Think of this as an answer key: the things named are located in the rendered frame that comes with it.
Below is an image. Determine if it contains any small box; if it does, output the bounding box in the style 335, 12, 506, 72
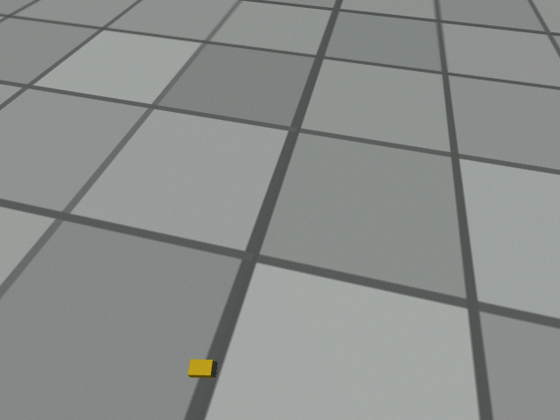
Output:
188, 360, 214, 378

